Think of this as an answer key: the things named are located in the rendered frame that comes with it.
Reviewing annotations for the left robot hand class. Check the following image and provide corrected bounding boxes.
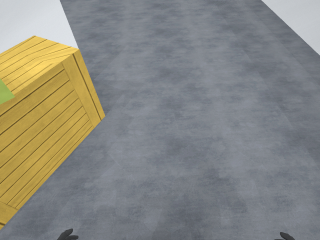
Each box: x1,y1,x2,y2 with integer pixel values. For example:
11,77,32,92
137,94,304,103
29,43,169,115
57,228,79,240

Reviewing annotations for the pedestal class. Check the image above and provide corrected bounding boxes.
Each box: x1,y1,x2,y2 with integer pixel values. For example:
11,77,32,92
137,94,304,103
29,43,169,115
0,35,105,230

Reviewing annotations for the carton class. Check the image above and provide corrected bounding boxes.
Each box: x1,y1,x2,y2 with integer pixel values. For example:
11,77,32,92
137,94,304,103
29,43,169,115
0,79,15,105

